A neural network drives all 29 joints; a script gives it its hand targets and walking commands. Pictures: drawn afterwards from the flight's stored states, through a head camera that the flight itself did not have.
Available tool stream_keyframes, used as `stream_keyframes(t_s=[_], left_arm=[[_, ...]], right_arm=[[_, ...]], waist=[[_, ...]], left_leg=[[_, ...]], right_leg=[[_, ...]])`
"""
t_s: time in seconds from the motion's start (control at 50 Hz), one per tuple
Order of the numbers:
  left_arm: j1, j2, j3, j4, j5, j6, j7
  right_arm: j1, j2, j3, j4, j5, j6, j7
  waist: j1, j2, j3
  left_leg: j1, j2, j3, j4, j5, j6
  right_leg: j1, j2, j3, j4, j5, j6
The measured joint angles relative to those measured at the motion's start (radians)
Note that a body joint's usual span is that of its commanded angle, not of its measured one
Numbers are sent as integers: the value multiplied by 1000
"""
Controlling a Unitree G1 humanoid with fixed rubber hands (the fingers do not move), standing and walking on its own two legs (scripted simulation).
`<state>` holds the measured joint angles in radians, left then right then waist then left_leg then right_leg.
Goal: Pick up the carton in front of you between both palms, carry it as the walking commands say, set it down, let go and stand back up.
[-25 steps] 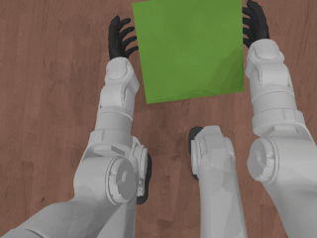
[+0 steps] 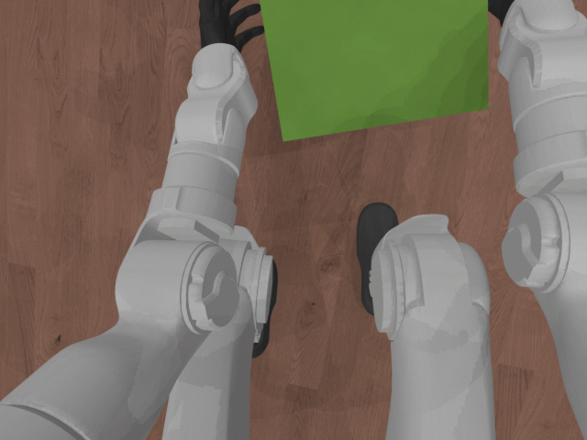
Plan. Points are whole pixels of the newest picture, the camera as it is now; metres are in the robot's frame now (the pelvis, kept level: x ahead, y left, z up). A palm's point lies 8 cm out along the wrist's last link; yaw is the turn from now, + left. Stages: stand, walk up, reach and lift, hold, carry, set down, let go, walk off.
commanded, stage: set down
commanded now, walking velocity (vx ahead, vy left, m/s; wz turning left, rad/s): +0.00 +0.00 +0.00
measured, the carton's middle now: (359, 41) +0.53 -0.13 -0.25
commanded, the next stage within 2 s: none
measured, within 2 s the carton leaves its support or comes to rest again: rests again in 0.44 s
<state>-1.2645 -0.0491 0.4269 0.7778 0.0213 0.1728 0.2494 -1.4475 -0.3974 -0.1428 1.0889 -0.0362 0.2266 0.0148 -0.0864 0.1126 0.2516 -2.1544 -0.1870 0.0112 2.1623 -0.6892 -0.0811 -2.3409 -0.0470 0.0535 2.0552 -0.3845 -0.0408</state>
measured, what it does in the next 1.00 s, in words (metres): stands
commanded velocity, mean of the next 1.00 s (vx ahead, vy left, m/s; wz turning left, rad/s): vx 0.00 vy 0.00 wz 0.00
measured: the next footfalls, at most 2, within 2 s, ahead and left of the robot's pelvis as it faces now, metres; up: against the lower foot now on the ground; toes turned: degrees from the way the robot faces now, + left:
none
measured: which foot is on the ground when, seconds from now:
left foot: down 0.00-1.00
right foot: down 0.00-1.00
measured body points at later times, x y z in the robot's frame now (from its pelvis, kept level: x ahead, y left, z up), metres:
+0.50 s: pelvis +0.00 +0.01 -0.01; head +0.36 -0.07 +0.25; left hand +0.55 +0.03 -0.17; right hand +0.54 -0.28 -0.17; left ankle +0.09 +0.12 -0.35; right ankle +0.15 -0.12 -0.35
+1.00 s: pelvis +0.01 +0.00 -0.01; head +0.37 -0.07 +0.23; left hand +0.54 +0.04 -0.20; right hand +0.51 -0.29 -0.22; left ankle +0.09 +0.12 -0.35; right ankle +0.15 -0.12 -0.35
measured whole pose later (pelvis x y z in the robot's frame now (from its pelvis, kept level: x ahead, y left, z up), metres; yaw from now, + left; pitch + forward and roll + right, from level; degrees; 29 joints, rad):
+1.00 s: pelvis +0.01 +0.00 -0.01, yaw +1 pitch +36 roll +4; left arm -1.36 0.06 0.26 0.98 0.01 0.09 0.16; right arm -1.45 -0.49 -0.29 1.26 -0.03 0.05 0.09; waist -0.07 0.09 0.37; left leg -2.16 -0.21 0.01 2.21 -0.71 -0.08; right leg -2.33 -0.07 0.06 2.11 -0.42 -0.03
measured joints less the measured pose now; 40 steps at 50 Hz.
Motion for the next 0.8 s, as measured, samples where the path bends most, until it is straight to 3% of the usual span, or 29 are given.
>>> stream_keyframes(t_s=[0.46,0.8], left_arm=[[-107,27,30,76,71,-10,-90],[-103,27,38,97,104,-58,-117]], right_arm=[[-68,-40,-120,55,-69,-30,104],[-45,-38,-191,62,-88,-86,125]], waist=[[1,-3,46],[5,-8,29]], left_leg=[[-44,-31,-6,21,21,5],[-57,-36,-10,42,-15,7]], right_leg=[[-17,-30,-2,15,-3,8],[-35,-35,-6,42,-40,6]])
